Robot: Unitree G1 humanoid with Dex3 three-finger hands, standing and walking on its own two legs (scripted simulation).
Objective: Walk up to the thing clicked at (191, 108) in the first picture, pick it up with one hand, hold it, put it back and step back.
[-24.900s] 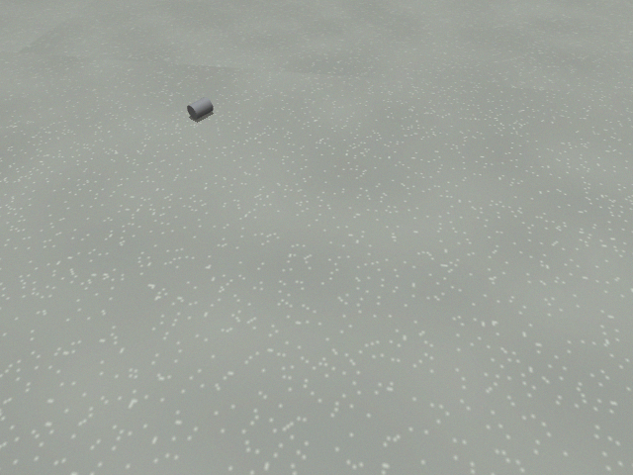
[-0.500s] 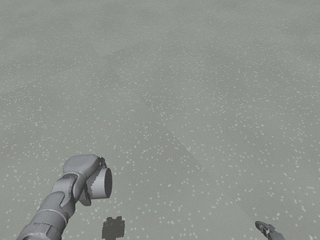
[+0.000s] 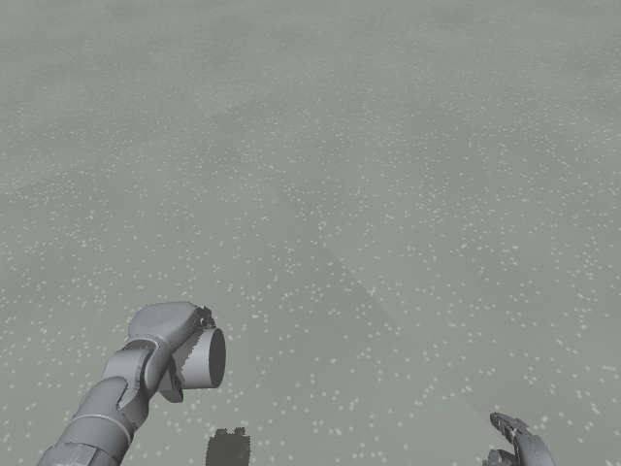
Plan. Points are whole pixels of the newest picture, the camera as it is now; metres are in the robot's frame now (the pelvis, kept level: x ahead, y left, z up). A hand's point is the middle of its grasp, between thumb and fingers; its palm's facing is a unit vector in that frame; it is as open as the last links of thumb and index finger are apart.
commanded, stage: hold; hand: left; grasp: from above
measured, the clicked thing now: (179, 359) +0.30 +0.22 -0.07
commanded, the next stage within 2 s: crouch in 0.76 s
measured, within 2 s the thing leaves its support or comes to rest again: neither
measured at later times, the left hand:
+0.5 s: hand (174, 356) +0.28 +0.21 -0.03, palm faces -0.47 -0.04 -0.88, open 11.0 cm
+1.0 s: hand (173, 349) +0.30 +0.22 -0.04, palm faces -0.47 -0.05 -0.88, open 11.0 cm
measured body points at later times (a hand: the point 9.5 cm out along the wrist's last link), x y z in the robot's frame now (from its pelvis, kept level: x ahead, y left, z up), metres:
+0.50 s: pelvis +0.00 +0.00 +0.00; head +0.01 -0.03 +0.45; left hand +0.30 +0.21 +0.02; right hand +0.16 -0.25 -0.11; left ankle +0.00 +0.12 -0.73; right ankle +0.04 -0.13 -0.73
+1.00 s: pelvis +0.01 +0.00 +0.00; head +0.02 -0.02 +0.45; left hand +0.32 +0.22 +0.01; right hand +0.16 -0.26 -0.11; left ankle +0.00 +0.12 -0.73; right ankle +0.04 -0.13 -0.73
